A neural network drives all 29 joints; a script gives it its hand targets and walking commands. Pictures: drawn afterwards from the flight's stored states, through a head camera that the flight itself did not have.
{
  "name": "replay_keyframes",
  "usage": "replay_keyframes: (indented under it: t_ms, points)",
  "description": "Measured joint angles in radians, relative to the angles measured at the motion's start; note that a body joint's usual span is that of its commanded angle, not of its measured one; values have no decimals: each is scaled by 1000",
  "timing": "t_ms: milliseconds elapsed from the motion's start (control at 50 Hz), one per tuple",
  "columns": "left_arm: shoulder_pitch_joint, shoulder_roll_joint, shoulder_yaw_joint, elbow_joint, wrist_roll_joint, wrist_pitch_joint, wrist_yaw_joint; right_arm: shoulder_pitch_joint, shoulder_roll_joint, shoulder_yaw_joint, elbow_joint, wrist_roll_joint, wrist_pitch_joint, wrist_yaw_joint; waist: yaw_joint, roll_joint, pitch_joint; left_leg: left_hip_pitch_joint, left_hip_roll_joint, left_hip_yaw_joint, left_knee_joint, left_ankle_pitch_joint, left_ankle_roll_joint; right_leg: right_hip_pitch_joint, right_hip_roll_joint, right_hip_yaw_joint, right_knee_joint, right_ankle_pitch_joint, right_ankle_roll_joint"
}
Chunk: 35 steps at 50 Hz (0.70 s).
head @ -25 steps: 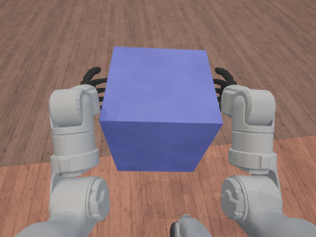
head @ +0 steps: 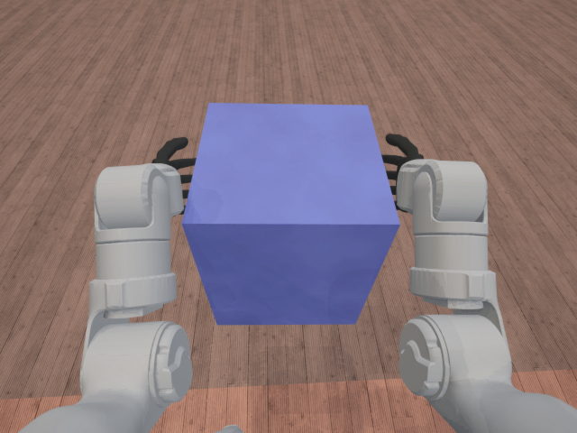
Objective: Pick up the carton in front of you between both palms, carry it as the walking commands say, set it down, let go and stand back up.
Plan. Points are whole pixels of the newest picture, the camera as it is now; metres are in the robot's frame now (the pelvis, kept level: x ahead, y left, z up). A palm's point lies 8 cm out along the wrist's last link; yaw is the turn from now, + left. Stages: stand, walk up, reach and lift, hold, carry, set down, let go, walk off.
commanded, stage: carry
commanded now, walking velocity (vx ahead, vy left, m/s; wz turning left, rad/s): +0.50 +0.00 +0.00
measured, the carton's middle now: (287, 222) +0.38 +0.00 +0.10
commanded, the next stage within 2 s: none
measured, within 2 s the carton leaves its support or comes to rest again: neither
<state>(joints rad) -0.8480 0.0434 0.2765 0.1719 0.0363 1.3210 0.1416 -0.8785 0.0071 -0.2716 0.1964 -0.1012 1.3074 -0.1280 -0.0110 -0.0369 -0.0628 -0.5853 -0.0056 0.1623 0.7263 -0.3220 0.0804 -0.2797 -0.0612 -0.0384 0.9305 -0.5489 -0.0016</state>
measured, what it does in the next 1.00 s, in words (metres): climbs: right foot 0.03 m higher, then left foot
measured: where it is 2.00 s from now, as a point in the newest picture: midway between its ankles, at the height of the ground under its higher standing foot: (282, 232)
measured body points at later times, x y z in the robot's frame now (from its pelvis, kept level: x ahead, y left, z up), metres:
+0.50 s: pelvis +0.31 -0.04 +0.05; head +0.33 -0.04 +0.50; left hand +0.68 +0.14 +0.19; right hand +0.71 -0.16 +0.20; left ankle +0.23 +0.09 -0.57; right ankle +0.37 -0.11 -0.67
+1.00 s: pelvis +0.62 +0.02 +0.08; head +0.65 +0.03 +0.53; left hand +1.01 +0.15 +0.18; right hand +0.99 -0.15 +0.19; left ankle +0.63 +0.08 -0.67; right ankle +0.61 -0.12 -0.59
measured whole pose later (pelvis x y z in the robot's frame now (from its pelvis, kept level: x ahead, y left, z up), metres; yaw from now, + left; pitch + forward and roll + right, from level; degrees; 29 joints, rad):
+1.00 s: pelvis +0.62 +0.02 +0.08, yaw -1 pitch +5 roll -2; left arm -0.78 -0.01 0.27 0.21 0.08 1.31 0.14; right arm -0.74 0.02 -0.27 0.20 -0.08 1.28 -0.13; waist -0.05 -0.01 -0.04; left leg -0.33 0.01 0.14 0.45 -0.21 0.08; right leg -0.60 -0.03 -0.04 1.06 -0.35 0.00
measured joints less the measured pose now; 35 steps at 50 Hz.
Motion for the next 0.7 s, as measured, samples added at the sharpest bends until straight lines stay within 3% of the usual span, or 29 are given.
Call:
replay_keyframes:
  t_ms: [40,80,160,240,340,380,440,480,560,640,700]
  points:
    - [9,-1,5,21,7,5,-4,32,1,21,9,7,-1,0,-35,15,8,50,0,-9,-25,-43,-2,-135,40,33,279,33,-17]
    - [11,-12,4,19,21,14,-4,66,-8,36,-13,30,3,-3,-59,22,24,108,2,-17,-78,-48,-13,-253,54,31,394,77,-31]
    - [14,-32,7,-43,39,22,-4,85,-16,34,-77,68,4,-18,-84,29,53,214,11,-26,-164,-73,-16,-428,39,10,341,113,-35]
    - [11,-45,14,-116,49,24,-4,64,-15,22,-122,77,-1,-25,-85,32,50,317,15,-32,-227,-118,-33,-497,11,-12,107,179,-26]
    - [-12,-39,12,-94,47,24,-4,23,-28,10,-91,75,8,-24,-43,58,8,438,55,-47,-216,-228,-77,-368,44,-104,-265,274,-52]
    - [-28,-44,-5,-37,51,2,-4,15,-50,1,-60,73,9,-16,-1,85,8,392,95,-80,2,-229,-79,-327,68,-139,-239,279,-73]
    - [-6,-49,-32,9,53,-5,-4,21,-54,-14,-16,57,15,-3,56,61,18,199,42,-171,455,-166,-63,-266,68,-131,-236,229,-91]
    - [26,-43,-43,-3,35,3,-3,23,-42,-16,-10,41,29,-2,79,55,31,84,27,-175,575,-112,-49,-211,65,-123,-285,255,-87]
    - [44,-37,-41,-59,5,9,10,21,-22,-19,-60,21,42,-3,100,49,55,-78,39,-154,497,-62,-44,-106,58,-112,-378,233,-81]
    - [23,-41,-23,-104,2,3,13,13,-14,-26,-128,15,45,-3,100,53,54,-141,60,-134,252,14,-57,-25,55,-108,-429,253,-76]
    - [1,-44,-17,-98,6,2,13,10,-18,-30,-142,17,46,-3,86,51,29,-114,62,-112,53,117,-54,47,53,-104,-445,207,-46]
